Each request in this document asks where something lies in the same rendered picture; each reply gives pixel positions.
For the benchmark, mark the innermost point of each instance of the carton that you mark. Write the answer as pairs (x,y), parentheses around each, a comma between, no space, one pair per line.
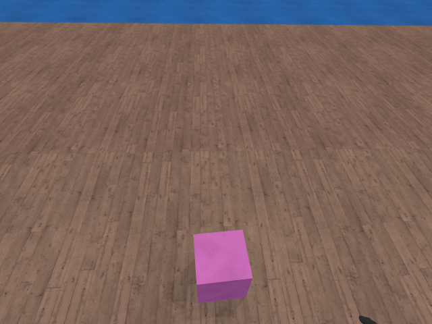
(222,266)

